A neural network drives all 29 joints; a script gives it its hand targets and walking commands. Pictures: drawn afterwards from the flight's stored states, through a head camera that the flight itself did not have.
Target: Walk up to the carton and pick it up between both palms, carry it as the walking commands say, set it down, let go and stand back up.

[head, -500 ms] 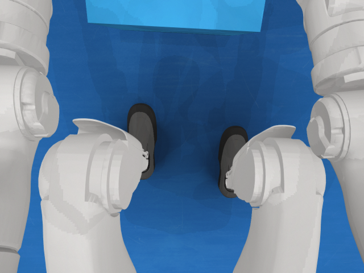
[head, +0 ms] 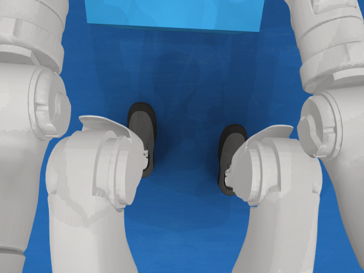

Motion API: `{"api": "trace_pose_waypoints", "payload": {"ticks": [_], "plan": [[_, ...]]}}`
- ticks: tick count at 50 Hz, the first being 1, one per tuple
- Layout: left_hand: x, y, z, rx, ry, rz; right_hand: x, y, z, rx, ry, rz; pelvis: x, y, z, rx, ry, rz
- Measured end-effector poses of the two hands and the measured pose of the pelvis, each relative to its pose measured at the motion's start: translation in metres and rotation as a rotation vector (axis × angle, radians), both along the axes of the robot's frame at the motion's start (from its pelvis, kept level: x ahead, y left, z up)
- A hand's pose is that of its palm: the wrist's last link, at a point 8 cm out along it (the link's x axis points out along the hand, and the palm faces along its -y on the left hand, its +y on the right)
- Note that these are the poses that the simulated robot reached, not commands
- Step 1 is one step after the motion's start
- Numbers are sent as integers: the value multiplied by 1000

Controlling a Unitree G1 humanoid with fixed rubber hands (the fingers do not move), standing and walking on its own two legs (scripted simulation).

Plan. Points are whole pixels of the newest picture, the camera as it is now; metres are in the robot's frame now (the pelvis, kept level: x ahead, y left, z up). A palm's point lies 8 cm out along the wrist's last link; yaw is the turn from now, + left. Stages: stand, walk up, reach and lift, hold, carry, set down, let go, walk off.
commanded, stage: reach and lift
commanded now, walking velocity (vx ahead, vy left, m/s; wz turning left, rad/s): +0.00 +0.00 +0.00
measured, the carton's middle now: out of the picture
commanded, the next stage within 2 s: none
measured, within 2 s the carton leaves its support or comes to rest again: leaves its support in 0.66 s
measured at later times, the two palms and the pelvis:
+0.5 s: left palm out of the picture +0.55 +0.24 -0.19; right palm out of the picture +0.57 -0.10 -0.19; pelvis +0.01 +0.00 -0.01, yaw -1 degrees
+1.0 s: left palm out of the picture +0.55 +0.24 -0.12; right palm out of the picture +0.57 -0.09 -0.12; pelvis +0.00 +0.00 +0.02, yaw -1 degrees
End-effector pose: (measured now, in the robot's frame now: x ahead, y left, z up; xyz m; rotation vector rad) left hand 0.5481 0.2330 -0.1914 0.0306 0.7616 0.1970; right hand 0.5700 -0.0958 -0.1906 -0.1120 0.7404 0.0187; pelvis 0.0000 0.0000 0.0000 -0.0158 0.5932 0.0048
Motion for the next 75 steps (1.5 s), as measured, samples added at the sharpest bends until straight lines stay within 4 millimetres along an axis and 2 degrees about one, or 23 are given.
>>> {"api": "trace_pose_waypoints", "payload": {"ticks": [15,25,31,38,48,63,75], "plan": [[3,4,-1,-48,19,-63,-1,0,-3,67,15,-6,8,1,-12,4,-23,-14],[2,3,0,-41,26,-65,-1,0,-2,63,21,-18,11,1,-11,5,-17,-19],[-6,1,4,-24,41,-64,-6,1,2,39,31,-36,9,0,-9,8,-12,-22],[-10,-1,24,-9,32,-42,-11,3,24,21,18,-60,2,0,-3,8,-9,-19],[-2,2,67,-7,-11,-38,-1,6,67,7,-22,-62,-4,0,13,-2,34,-9],[-4,3,85,5,-15,-21,-3,9,87,6,-25,-84,4,4,32,-20,126,3],[-10,2,125,16,-33,21,-10,11,127,18,-44,-105,7,6,53,-26,177,12]]}}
